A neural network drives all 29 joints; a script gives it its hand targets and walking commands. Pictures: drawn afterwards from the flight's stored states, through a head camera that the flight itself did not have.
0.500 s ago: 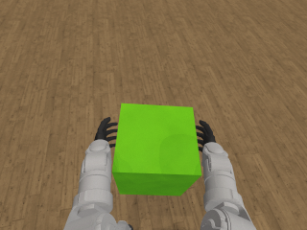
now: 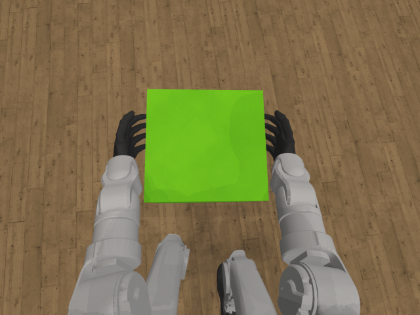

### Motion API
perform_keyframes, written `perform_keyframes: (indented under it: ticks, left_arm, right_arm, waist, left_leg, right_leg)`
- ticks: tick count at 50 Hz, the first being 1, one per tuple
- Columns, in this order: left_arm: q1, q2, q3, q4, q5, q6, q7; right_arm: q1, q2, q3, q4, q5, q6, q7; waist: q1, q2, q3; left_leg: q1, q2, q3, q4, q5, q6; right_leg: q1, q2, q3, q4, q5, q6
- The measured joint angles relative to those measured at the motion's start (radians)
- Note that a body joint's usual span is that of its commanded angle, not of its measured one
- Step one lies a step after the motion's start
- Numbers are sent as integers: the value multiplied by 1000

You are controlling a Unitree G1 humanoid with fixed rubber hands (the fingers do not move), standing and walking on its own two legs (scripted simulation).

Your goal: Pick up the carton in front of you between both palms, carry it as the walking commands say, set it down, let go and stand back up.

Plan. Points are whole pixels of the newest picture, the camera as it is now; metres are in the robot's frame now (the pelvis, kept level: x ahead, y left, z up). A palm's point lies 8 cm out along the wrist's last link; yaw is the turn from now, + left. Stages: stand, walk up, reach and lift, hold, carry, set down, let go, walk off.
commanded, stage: set down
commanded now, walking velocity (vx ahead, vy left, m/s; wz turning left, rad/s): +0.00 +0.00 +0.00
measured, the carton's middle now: (204, 156) +0.43 +0.05 -0.16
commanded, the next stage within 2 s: none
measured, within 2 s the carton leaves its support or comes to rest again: rests again in 1.64 s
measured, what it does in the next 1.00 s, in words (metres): lowers itself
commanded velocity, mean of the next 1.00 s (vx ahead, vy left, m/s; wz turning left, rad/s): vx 0.00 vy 0.00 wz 0.00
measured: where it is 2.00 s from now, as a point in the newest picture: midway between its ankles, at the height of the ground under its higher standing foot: (197, 290)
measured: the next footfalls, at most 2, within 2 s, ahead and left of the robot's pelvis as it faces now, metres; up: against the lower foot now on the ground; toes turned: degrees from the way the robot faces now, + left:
none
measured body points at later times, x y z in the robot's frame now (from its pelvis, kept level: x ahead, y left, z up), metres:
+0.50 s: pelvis -0.03 +0.01 -0.12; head +0.27 +0.04 +0.21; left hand +0.44 +0.22 -0.24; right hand +0.50 -0.08 -0.24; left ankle +0.09 +0.12 -0.60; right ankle +0.02 -0.10 -0.60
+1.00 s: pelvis -0.05 +0.00 -0.22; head +0.32 +0.02 +0.03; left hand +0.46 +0.24 -0.39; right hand +0.53 -0.05 -0.39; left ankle +0.09 +0.13 -0.60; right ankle +0.02 -0.10 -0.60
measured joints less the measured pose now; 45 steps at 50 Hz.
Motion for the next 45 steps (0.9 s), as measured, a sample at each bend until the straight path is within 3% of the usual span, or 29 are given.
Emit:
perform_keyframes:
  ticks: [8, 22, 34, 45]
  left_arm:
    - [-89, 25, 32, 48, 10, 11, 5]
    - [-253, 74, 43, 57, -46, 39, 44]
    - [-415, 112, 96, 90, -29, 79, 48]
    - [-540, 165, 112, 116, -57, 85, 51]
  right_arm:
    - [-101, -31, -5, 70, -12, 5, -10]
    - [-319, -132, 58, 159, 49, 21, -30]
    - [-531, -199, 67, 264, 43, 55, -33]
    - [-691, -268, 163, 325, 97, 64, -60]
  waist:
    - [12, -4, -30]
    - [33, -2, 54]
    - [58, -3, 164]
    - [84, -2, 306]
  left_leg:
    - [-186, -7, -3, 139, -33, -6]
    - [-464, -22, 0, 399, -72, -10]
    - [-624, -31, 0, 564, -81, -22]
    - [-742, -30, 7, 705, -96, -36]
  right_leg:
    - [-184, 13, -7, 140, -38, 6]
    - [-456, 38, -15, 405, -91, 30]
    - [-618, 58, -27, 580, -111, 41]
    - [-741, 75, -37, 733, -131, 45]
